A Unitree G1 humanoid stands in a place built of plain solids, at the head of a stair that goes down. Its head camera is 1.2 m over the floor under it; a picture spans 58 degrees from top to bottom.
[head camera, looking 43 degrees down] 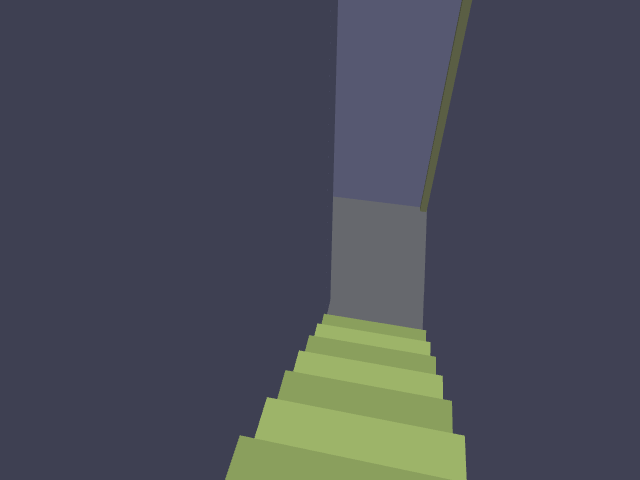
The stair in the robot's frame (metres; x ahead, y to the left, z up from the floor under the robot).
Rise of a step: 0.20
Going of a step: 0.24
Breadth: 0.76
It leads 11 degrees to the right of straight ahead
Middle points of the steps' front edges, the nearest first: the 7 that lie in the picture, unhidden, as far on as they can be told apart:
0.51 -0.11 -0.20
0.75 -0.16 -0.40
0.98 -0.21 -0.61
1.22 -0.26 -0.81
1.45 -0.30 -1.01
1.69 -0.35 -1.22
1.92 -0.40 -1.42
